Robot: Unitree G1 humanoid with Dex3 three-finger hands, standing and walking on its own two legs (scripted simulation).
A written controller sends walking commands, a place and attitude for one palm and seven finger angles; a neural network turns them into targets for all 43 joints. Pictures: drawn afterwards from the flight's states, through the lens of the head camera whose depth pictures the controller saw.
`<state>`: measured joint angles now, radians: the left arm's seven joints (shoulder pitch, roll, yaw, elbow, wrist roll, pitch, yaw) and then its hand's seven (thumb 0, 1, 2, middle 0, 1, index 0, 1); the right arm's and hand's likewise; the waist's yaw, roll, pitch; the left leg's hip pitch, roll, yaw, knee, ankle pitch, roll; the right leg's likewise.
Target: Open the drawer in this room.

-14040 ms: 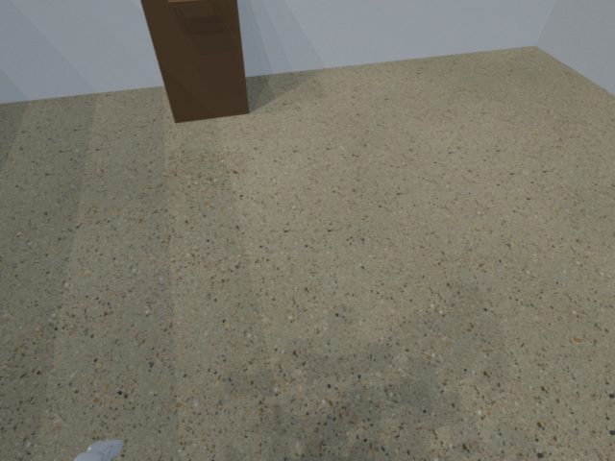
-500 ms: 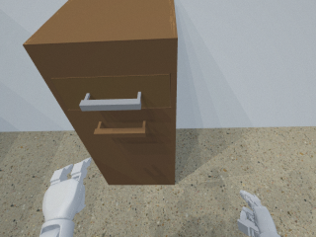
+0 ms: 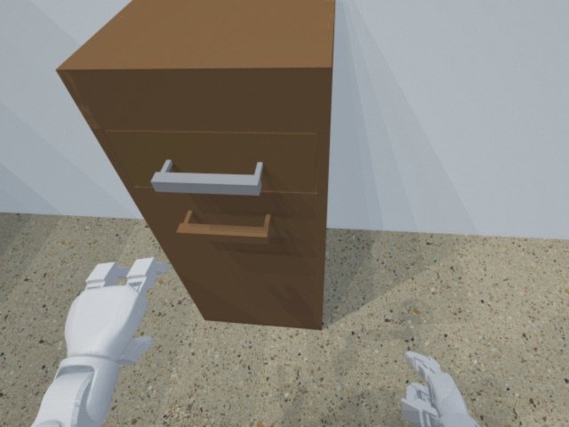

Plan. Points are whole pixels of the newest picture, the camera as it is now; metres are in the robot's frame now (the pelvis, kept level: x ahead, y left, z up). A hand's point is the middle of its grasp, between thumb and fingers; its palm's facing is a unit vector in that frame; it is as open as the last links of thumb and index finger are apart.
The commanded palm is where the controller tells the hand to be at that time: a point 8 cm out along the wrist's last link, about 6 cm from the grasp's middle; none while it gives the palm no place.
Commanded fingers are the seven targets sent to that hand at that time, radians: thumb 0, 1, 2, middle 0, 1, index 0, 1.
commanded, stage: raise the hand with hooked fingers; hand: left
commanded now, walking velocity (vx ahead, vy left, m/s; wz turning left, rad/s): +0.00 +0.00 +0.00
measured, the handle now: (209, 174) +0.52 +0.21 +0.04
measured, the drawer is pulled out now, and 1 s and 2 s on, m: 0.00 0.00 0.00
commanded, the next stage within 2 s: move the hooked fingers above the handle in 1.10 s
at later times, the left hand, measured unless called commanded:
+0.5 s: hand (97, 248) +0.29 +0.28 +0.12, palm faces +0.12 -0.08 -0.99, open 13.5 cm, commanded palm +0.26 +0.28 +0.18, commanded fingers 0.00 -0.50 0.30 -0.30 -1.20 -0.30 -1.20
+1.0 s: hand (77, 237) +0.29 +0.29 +0.15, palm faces +0.05 -0.08 -1.00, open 13.9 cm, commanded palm +0.26 +0.30 +0.21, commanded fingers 0.00 -0.50 0.30 -0.30 -1.20 -0.30 -1.20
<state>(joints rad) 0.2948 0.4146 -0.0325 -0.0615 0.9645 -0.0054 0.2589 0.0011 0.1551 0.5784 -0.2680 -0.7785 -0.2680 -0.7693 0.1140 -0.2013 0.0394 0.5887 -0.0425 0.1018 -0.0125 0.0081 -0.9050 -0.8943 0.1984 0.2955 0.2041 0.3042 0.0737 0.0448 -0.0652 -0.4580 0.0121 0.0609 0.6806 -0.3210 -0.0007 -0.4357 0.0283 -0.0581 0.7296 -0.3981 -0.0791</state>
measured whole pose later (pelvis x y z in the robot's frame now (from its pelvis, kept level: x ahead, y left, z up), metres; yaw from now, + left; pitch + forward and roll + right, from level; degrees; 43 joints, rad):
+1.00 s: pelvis -0.01 +0.06 +0.03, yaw +1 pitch +0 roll +0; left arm -0.12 0.55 -0.03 -0.06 0.85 0.00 -0.06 0.00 -0.49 0.30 -0.31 -1.20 -0.31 -1.20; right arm 0.15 -0.27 0.01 0.62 0.02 0.15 0.01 0.01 -0.91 -0.89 0.20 0.30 0.20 0.30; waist 0.08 0.09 0.03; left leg -0.24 -0.05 0.06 0.42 -0.19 0.07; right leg -0.20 -0.02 -0.06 0.44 -0.24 0.00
